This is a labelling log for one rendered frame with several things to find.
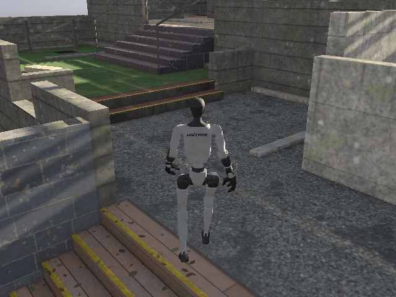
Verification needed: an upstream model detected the humanoid robot torso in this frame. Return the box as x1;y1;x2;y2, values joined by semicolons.
183;122;212;186

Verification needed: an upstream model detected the right robot forearm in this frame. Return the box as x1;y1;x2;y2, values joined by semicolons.
222;150;235;178

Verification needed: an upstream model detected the robot right hand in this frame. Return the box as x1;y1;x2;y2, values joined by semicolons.
222;176;237;192

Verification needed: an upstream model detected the robot left upper arm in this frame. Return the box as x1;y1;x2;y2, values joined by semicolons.
169;124;185;158

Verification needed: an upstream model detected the left robot thigh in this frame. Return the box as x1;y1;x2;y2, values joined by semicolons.
176;174;189;222

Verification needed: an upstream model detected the left robot forearm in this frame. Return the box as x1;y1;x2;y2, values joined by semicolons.
165;149;175;168

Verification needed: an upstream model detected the robot left hand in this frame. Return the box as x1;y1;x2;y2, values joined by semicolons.
165;165;179;175

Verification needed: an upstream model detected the robot right upper arm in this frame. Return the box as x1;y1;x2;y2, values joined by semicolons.
210;124;227;159

